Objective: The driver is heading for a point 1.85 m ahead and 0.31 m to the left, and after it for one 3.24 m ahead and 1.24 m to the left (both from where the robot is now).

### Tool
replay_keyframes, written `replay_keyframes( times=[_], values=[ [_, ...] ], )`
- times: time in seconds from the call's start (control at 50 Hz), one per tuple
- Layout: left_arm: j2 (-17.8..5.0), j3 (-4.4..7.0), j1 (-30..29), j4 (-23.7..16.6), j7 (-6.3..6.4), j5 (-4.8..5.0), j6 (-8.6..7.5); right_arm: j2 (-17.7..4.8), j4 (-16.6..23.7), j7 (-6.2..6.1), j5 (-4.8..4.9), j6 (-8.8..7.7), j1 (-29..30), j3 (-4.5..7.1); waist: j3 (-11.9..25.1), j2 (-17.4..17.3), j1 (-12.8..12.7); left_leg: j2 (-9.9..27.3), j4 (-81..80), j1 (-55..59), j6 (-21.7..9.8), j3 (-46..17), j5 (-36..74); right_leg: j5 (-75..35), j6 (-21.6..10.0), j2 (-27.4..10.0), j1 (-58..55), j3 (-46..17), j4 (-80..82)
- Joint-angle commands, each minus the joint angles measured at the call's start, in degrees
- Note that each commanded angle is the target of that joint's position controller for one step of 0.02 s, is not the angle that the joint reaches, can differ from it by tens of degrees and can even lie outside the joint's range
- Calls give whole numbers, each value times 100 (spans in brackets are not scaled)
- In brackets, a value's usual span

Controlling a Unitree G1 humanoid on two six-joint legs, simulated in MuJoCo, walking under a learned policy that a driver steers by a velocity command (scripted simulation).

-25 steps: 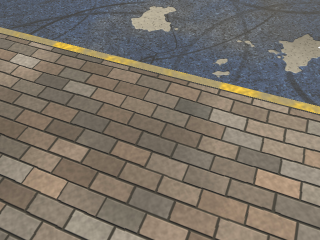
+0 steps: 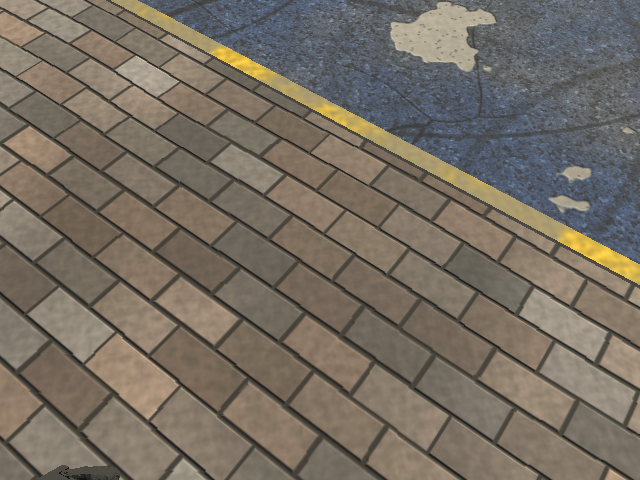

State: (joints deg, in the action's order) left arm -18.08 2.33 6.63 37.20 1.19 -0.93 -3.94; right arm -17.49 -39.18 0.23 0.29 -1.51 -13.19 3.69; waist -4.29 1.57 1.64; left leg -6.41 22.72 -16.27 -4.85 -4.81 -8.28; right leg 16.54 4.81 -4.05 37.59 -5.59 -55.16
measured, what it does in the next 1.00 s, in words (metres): steps on the spot, turning left: right foot, then left foot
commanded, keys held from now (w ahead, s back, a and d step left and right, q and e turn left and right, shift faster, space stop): q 0.56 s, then no key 0.12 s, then e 0.32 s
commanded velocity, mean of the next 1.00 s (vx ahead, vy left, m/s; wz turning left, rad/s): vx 0.04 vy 0.00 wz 0.36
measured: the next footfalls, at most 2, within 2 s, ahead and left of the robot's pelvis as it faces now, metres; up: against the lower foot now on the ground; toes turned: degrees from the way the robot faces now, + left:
right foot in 0.18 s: +0.23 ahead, -0.14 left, +0.00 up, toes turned +12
left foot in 0.60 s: +0.10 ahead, +0.09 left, +0.00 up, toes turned +23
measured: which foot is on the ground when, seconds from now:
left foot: down 0.00-0.18, up 0.20-0.58, down 0.60-1.00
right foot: up 0.00-0.16, down 0.18-0.60, up 0.62-1.00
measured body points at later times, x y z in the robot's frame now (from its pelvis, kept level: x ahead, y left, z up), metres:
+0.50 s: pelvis +0.10 -0.05 +0.00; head +0.14 -0.03 +0.44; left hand +0.16 +0.26 -0.10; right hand +0.33 -0.26 -0.11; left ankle +0.07 +0.08 -0.70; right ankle +0.19 -0.15 -0.74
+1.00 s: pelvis +0.09 -0.01 -0.01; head +0.11 -0.01 +0.44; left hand +0.10 +0.29 -0.12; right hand +0.34 -0.18 -0.11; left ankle +0.06 +0.08 -0.74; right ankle +0.11 -0.14 -0.72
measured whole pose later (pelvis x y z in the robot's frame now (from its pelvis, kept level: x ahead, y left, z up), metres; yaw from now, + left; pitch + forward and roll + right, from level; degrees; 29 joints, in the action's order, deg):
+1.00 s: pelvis +0.09 -0.01 -0.01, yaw +19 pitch +0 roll +1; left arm -16.1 3.6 12.3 44.1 0.7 1.2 2.7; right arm -12.3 -40.6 -1.7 -0.5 1.5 -6.3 1.6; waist -1.4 0.5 -1.3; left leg -0.8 30.5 -14.1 -2.9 4.8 -16.5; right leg 25.6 3.6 -2.4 17.1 1.0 -42.4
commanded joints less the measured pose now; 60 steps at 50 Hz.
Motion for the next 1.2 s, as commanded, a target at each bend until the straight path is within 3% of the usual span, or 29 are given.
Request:
replay_keyframes(
  times=[0.02, 0.1, 0.16, 0.18, 0.2, 0.22, 0.24, 0.28, 0.34, 0.38, 0.52, 0.58, 0.6, 0.62, 0.64, 0.66, 0.72, 0.76, 0.82, 0.9, 0.98, 1.04, 1.06, 1.08, 1.1, 1.12, 1.14, 1.16, 1.2],
  values=[
    [-319, 79, 472, -138, 32, 10, 65, -944, 369, -142, 78, 61, 279, 273, 1129, -673, -228, 1047, -165, -177, -799, -618, 3130, -986, 160, 394, -1191, 332, 892],
    [-454, 135, 6, -285, -42, 82, 66, -893, 338, -196, 84, 237, 174, 261, 1156, -855, -54, 1158, 285, 181, -598, -1335, 1890, -996, 84, 583, -1306, 115, 1847],
    [-568, 251, 365, -222, -65, 46, -45, -734, 451, -208, 96, 255, 449, 213, 1060, -978, -378, 944, 939, 285, -243, -1773, 1043, -1710, -234, 500, -2028, 87, 3133],
    [-875, 320, 542, -251, -16, -51, -75, -416, 529, -199, 18, 223, 304, 118, 1342, -482, -323, 591, 1789, -70, 43, -1453, 15, -2833, -576, -405, -2825, -566, 3208],
    [-1111, 339, 451, -378, 40, -191, -1, -127, 472, -188, -86, 189, -488, 42, 1512, 930, 125, -189, 3079, -1232, 432, -728, -3081, -4983, -1391, -1707, -3855, -1884, 3013],
    [-1093, 388, 725, -240, 16, -159, 92, -576, 470, -161, 1, 172, -833, 123, 1878, 1637, 129, -4, 4173, -1794, 669, -451, -3373, -4127, -2130, -2342, -3983, -3231, 3355],
    [-757, 308, 548, -359, 20, -88, 124, -994, 329, -181, 81, 235, -615, 257, 1541, 937, -24, 284, 4805, -1957, 807, -451, -2887, -3157, -2045, -1976, -3728, -2679, 3389],
    [-430, 205, 198, -426, 55, -29, 217, -994, 319, -247, 117, 449, -140, 317, 1043, 416, -113, 514, 5080, -2016, 958, -244, -2172, -2057, -1650, -1317, -3043, -1392, 3472],
    [-505, 237, 42, -355, 130, -73, 307, -556, 464, -241, 115, 531, -10, 220, 768, 722, -108, 593, 4466, -1625, 1029, 191, -1641, -1834, -1588, -875, -2514, -412, 3778],
    [-537, 274, 155, -288, 163, -65, 342, -449, 571, -225, 92, 504, 142, 185, 924, 814, -221, 691, 3964, -1568, 1046, 282, -1642, -2141, -1742, -1035, -2818, -252, 3766],
    [-821, 424, 1, -147, 81, 87, 419, -497, 719, -25, 67, 516, 204, 196, 1097, 899, -259, 850, 2129, -517, 722, 653, -1319, -1959, -1736, -1396, -2833, 181, 3648],
    [-724, 416, 46, 6, 69, 227, 453, -508, 538, 21, 35, 514, -292, 268, 1040, 647, -3, 578, 564, 554, 287, 828, -409, -1305, -1207, -1173, -2340, 572, 2975],
    [-467, 352, 314, 118, 27, 176, 466, -775, 529, -24, 10, 499, -431, 348, 889, -195, -53, 1022, -73, 1148, -13, -14, 390, -421, -697, -788, -1577, 1039, 2099],
    [-105, 211, 362, -91, -40, -149, 460, -1334, 720, -134, -5, 479, -367, 422, 817, -2049, -287, 2569, -146, 1726, -775, -2001, 2305, 2060, -72, 58, -40, 1492, 325],
    [-437, 324, -278, -260, 40, -33, 429, -1335, 777, -83, -260, 356, -436, 403, 994, -1687, 249, 2974, -442, 878, -1524, -2357, 1911, 2266, -79, 267, 80, 582, -632],
    [-605, 388, -368, -207, 80, 110, 457, -1152, 734, -61, -302, 247, -173, 334, 774, -1215, 112, 2594, -507, 670, -1301, -1819, 1384, 1758, -152, 151, 33, 387, -1015],
    [-475, 410, 271, 254, 123, 40, 561, -381, 668, -118, -82, 130, 625, 51, 819, -960, -317, 1892, -385, 543, -654, -714, 1471, 528, -72, 66, -421, 337, -1028],
    [-285, 352, 512, 435, 59, 109, 559, 26, 517, -140, -180, 78, 629, -112, 951, -946, -390, 1698, -368, 498, -592, -234, 1694, 132, 26, 47, -1012, 330, -666],
    [-132, 221, 182, 374, -14, 136, 558, -135, 336, -161, -236, 68, 561, -71, 756, -961, -157, 1722, -369, 645, -577, -107, 1260, 148, 38, -24, -1481, 336, 767],
    [-489, 271, 94, 211, -22, 207, 580, -681, 167, -188, -135, 195, 409, 122, 492, -942, 53, 2214, -255, 882, -924, -637, 1160, 936, -26, 83, -1349, 560, 1121],
    [-348, 244, 355, 241, -49, 222, 577, -713, 129, -260, -57, 289, 551, 191, 612, -771, -46, 2465, 42, 1199, -1013, -688, 2328, 1042, -156, 133, -1345, 700, 1256],
    [-286, 243, 674, 323, -130, 215, 575, -692, 112, -316, 33, 357, 778, 240, 773, -752, -304, 2266, 438, 1057, -669, -201, 2294, 25, -443, 285, -2027, 928, 2429],
    [-448, 282, 704, 292, -132, 166, 570, -639, 41, -324, 76, 355, 643, 257, 743, -515, -324, 1984, 783, 799, -292, 90, 1519, -958, -664, 214, -2371, 615, 3052],
    [-1016, 426, 849, 246, -66, 117, 552, -398, 149, -313, -70, 315, 631, 222, 906, 695, -173, 1351, 2029, -142, 270, 791, 289, -2778, -1115, -679, -3134, -750, 3281],
    [-1290, 494, 963, 228, -75, 60, 507, -260, 432, -337, -168, 276, 1242, 172, 677, 1631, -450, 331, 2964, -1509, 719, 907, -2418, -3877, -2227, -1674, -3377, -2261, 3549],
    [-1093, 428, 1043, 168, -82, -49, 395, -344, 445, -325, -160, 260, 1430, 206, 843, 1019, -614, 401, 4124, -1860, 773, 231, -3147, -3889, -2582, -1787, -3532, -2305, 3638],
    [-1008, 409, 794, 154, -61, -26, 312, -413, 359, -283, -68, 270, 1235, 249, 825, 605, -413, 538, 4498, -1999, 761, 33, -2761, -3655, -2349, -1517, -3548, -1824, 3543],
    [-967, 417, 479, 89, -36, 73, 290, -414, 233, -285, -34, 285, 1066, 274, 751, 289, -263, 598, 4454, -2085, 793, 12, -2343, -3400, -2042, -1187, -3517, -1454, 3473],
    [-749, 356, 532, 125, 35, 283, 320, -454, 183, -243, -67, 235, 943, 300, 868, 300, -225, 709, 3988, -2093, 854, 55, -1555, -1526, -1816, -850, -3608, -1370, 3744]
  ],
)
Over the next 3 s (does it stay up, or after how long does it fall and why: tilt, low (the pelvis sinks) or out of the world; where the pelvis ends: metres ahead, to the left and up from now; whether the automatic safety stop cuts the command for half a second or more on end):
stays up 0.88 0.07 -0.02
